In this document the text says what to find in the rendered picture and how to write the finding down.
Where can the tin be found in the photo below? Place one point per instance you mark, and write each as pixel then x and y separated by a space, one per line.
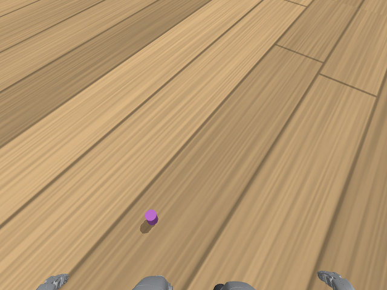
pixel 151 217

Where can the right robot hand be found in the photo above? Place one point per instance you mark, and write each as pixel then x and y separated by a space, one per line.
pixel 335 280

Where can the left robot hand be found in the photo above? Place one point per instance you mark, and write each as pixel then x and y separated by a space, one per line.
pixel 54 282

